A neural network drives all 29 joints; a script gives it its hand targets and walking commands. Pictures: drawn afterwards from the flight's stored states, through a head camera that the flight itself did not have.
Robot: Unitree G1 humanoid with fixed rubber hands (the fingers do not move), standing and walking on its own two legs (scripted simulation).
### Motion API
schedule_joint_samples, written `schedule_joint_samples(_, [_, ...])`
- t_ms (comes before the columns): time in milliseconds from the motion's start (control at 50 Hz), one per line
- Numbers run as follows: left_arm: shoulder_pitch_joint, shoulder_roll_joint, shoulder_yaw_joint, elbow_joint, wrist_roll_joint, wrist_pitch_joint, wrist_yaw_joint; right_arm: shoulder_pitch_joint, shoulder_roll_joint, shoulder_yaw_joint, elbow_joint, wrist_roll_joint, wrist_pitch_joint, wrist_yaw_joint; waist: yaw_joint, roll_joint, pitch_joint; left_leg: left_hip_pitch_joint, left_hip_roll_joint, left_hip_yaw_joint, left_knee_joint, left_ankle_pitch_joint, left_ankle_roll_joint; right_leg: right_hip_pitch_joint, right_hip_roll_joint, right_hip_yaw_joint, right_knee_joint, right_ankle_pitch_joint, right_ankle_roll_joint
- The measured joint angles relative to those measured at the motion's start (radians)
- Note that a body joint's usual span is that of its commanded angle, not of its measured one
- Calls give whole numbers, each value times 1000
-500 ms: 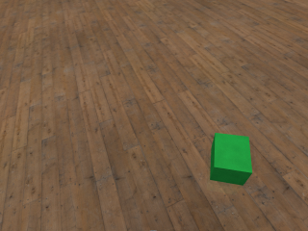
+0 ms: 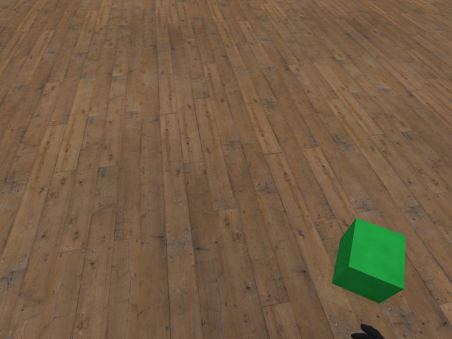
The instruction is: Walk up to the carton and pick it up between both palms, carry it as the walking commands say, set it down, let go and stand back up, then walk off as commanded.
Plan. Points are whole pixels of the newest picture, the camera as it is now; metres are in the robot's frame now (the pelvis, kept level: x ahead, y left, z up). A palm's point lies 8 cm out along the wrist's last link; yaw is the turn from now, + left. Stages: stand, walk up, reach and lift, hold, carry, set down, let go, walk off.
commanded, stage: stand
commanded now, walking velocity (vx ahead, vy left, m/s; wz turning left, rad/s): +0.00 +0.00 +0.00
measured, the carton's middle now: (367, 260) +0.55 -0.59 -0.67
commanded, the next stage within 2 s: none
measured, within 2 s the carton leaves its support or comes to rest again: neither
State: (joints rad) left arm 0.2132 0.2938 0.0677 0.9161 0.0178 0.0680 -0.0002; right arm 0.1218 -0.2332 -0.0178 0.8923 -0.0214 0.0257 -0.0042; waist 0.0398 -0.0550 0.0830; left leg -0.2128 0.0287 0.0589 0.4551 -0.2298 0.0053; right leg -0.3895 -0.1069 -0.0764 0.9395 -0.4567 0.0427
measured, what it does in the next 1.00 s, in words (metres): steps on the spot: right foot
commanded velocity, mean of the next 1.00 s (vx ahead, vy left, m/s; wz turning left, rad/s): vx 0.00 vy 0.00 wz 0.00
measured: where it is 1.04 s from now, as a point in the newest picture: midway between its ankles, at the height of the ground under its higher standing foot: outside the picture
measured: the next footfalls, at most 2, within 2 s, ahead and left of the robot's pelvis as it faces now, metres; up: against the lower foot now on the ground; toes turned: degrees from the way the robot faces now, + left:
right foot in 0.14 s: +0.03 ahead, -0.11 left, +0.00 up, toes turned -4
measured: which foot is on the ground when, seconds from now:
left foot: down 0.00-1.00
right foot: up 0.00-0.12, down 0.14-1.00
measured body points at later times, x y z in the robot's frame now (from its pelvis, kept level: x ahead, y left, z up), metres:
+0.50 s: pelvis +0.00 +0.00 +0.01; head +0.00 -0.01 +0.46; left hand +0.03 +0.24 -0.14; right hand +0.01 -0.25 -0.15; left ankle +0.01 +0.12 -0.74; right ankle -0.01 -0.11 -0.74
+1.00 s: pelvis +0.01 -0.01 +0.01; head +0.01 -0.01 +0.46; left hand +0.00 +0.22 -0.15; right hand -0.01 -0.23 -0.16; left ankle +0.01 +0.12 -0.74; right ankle -0.01 -0.11 -0.74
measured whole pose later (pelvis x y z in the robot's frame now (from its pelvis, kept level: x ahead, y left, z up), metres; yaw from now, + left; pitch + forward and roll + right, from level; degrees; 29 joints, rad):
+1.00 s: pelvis +0.01 -0.01 +0.01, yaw +0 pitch -1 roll +0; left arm 0.30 0.15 0.00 1.13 0.01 -0.01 0.04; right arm 0.29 -0.15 0.00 1.17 -0.01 0.00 -0.04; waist 0.00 0.01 0.03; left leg -0.14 0.03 0.05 0.36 -0.20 -0.01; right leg -0.11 -0.01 -0.08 0.36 -0.22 -0.02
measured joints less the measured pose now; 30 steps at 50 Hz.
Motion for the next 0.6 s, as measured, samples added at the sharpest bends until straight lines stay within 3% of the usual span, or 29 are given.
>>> schedule_joint_samples(100, [-20,-41,-16,11,-3,2,8,15,17,10,25,1,-8,-4,-20,21,-15,8,-22,7,-7,4,11,116,48,3,-264,47,-27])
schedule_joint_samples(160, [-20,-67,-27,32,6,-21,15,26,19,11,53,11,-8,-5,-24,42,-22,15,-33,10,0,-1,8,211,59,2,-466,209,-45])
schedule_joint_samples(280, [-2,-96,-39,71,-4,-57,10,73,19,9,120,8,-9,-1,-42,80,-42,78,-21,-3,-108,55,-1,274,78,-11,-567,235,-49])
schedule_joint_samples(600, [43,-111,-52,166,-8,-70,26,152,36,7,239,10,-26,-25,-42,58,-49,78,-6,-11,-114,55,-11,286,96,-11,-600,251,-60])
